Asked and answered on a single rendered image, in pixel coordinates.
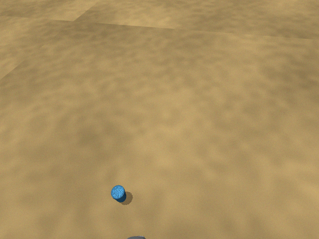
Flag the cup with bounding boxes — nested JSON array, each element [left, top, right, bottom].
[[111, 185, 126, 202]]

